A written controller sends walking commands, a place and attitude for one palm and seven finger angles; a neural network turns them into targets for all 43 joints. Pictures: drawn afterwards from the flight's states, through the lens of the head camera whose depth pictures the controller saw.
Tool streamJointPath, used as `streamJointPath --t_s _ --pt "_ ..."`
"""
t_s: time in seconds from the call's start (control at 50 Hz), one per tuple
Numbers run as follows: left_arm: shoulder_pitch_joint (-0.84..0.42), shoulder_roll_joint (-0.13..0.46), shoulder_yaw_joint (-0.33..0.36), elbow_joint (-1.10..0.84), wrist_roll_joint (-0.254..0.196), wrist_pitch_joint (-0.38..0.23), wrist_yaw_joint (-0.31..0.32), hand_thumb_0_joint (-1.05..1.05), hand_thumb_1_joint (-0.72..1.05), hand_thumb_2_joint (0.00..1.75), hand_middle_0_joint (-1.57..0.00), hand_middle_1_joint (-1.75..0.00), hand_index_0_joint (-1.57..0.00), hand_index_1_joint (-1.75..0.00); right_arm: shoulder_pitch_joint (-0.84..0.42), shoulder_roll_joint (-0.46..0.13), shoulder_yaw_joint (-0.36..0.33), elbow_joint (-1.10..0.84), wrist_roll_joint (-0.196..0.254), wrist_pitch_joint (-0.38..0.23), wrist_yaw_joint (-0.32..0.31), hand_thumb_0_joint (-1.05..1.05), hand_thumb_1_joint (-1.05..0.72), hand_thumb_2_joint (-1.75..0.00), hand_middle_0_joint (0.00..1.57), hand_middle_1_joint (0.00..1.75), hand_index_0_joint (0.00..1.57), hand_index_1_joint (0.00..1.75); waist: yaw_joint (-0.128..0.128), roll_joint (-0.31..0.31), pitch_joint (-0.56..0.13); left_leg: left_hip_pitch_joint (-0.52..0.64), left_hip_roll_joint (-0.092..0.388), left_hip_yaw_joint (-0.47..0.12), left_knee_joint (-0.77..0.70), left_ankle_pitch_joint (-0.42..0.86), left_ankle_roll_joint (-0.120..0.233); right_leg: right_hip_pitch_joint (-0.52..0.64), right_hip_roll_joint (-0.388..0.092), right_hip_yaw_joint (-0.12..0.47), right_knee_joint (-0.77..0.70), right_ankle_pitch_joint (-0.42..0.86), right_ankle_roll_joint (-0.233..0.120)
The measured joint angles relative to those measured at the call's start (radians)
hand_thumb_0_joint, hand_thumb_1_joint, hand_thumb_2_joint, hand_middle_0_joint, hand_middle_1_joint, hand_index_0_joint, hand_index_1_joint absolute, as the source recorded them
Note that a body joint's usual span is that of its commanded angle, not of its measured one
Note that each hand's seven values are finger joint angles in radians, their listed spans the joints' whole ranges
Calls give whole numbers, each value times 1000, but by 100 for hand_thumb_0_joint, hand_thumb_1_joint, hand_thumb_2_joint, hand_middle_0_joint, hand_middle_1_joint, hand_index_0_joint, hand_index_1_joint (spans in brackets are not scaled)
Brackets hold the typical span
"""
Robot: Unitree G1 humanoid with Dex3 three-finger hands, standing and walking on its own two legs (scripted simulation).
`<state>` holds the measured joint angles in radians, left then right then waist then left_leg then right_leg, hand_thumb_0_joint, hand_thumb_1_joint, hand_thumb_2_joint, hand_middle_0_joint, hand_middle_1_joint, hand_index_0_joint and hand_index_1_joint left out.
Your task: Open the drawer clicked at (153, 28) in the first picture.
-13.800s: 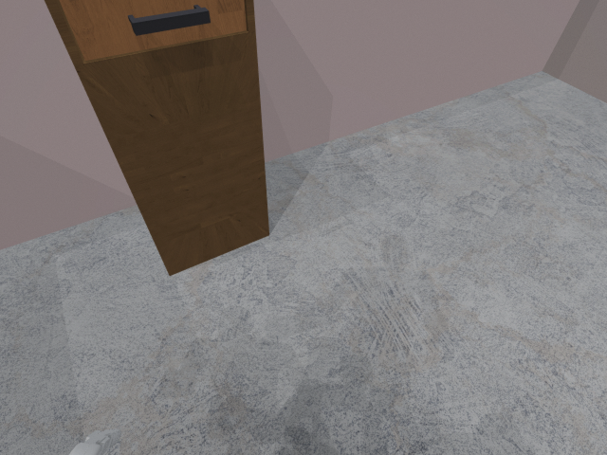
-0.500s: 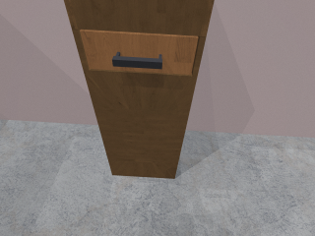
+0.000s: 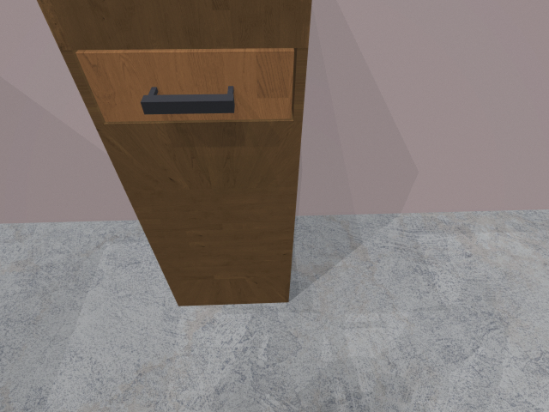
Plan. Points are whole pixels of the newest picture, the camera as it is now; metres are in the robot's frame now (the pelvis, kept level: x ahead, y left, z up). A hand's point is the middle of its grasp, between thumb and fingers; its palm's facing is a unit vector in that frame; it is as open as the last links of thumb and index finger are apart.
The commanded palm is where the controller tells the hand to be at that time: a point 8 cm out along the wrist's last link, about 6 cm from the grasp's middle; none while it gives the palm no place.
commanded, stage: shuffle to correct the standing spot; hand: left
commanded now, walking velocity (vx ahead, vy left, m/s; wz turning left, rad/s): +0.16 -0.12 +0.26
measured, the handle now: (190, 97) +0.61 +0.18 +0.15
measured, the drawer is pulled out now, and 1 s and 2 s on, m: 0.00 0.00 0.00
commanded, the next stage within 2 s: come to a stop and stand still in 0.40 s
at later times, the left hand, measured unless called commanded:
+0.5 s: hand out of the picture +0.08 +0.14 -0.18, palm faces +0.09 -0.99 -0.11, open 7.4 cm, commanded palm none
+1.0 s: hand out of the picture +0.16 +0.13 -0.18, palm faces +0.15 -0.97 -0.20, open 7.4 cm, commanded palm none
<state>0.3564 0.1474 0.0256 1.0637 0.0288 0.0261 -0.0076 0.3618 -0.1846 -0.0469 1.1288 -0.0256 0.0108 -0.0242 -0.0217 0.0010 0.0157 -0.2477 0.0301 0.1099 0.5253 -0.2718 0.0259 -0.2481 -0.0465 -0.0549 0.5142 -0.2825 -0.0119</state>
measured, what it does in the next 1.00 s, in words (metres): walks ahead: left foot, then right foot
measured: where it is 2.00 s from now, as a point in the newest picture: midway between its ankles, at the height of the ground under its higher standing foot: outside the picture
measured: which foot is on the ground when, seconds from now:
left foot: down 0.00-0.00, up 0.02-0.28, down 0.30-0.68, up 0.70-1.00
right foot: down 0.00-0.32, up 0.34-0.66, down 0.68-1.00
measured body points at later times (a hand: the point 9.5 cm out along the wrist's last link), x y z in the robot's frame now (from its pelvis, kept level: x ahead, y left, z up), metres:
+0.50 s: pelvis +0.09 -0.03 +0.01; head +0.09 +0.00 +0.46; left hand +0.07 +0.19 -0.16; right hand +0.08 -0.25 -0.14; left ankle +0.08 +0.07 -0.73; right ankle +0.11 -0.17 -0.67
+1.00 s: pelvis +0.09 -0.06 -0.01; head +0.11 -0.04 +0.44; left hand +0.16 +0.18 -0.16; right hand +0.19 -0.31 -0.15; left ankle +0.08 +0.04 -0.72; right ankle +0.21 -0.21 -0.73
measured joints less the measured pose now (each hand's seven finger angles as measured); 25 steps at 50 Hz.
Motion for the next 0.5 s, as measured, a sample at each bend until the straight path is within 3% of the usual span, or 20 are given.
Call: streamJointPath --t_s 0.06,0.12,0.16,0.22,0.28,0.3,0.36,0.42,0.5 --pt "-1 -13 3 -5 -2 -16 18 1 91 89 -20 -29 -20 -29 14 5 -5 10 2 21 8 0 -91 -89 21 30 20 30 2 14 -13 -98 20 -30 243 -158 11 22 21 -46 -4 30 -9" --pt "14 -25 5 -4 -5 -34 29 1 91 89 -20 -29 -20 -29 10 13 -13 3 -2 26 19 0 -91 -89 20 30 20 30 7 9 -34 -194 29 -27 463 -139 13 65 35 -77 -58 27 -19" --pt "22 -33 4 4 -1 -41 34 1 91 89 -20 -29 -20 -29 -1 19 -17 -15 -3 20 22 0 -91 -89 20 30 20 30 4 3 -44 -219 37 -17 492 -120 10 88 42 -92 -87 31 -23" --pt "30 -41 1 13 4 -47 33 1 91 89 -20 -29 -20 -29 -26 34 -17 -45 -2 7 24 0 -91 -89 20 30 20 30 8 -8 -50 -204 47 -1 390 -118 7 105 50 -103 -98 21 -27" --pt "40 -43 -1 19 3 -45 26 1 91 89 -20 -29 -20 -29 -51 49 -11 -71 -5 -15 16 0 -92 -89 20 30 20 30 16 -17 -48 -129 46 15 193 -71 6 100 55 -105 -53 -20 -22" --pt "48 -46 -2 19 0 -42 22 1 91 89 -20 -29 -20 -29 -52 44 -9 -79 -5 -26 11 1 -93 -89 20 30 20 30 17 -11 -48 -92 47 13 114 -61 7 87 60 -106 -13 -47 -18" --pt "48 -36 2 25 1 -17 7 1 91 89 -20 -29 -20 -29 -61 53 -5 -86 -7 -51 1 1 -94 -89 20 30 20 30 12 -42 -42 -82 33 39 120 -32 24 -24 37 -54 246 -157 -18" --pt "22 -17 14 26 11 0 -6 1 91 89 -20 -29 -20 -29 -43 67 4 -81 -7 -59 -10 0 -93 -89 20 30 20 30 7 -60 -36 -28 21 59 50 -25 19 -153 8 -14 470 -99 -7" --pt "-28 5 27 -4 8 -1 -12 1 91 89 -20 -29 -19 -29 -8 80 14 -54 -4 -65 -15 0 -92 -89 20 30 20 30 10 -48 -19 44 22 58 -70 22 3 -251 -37 9 494 14 26"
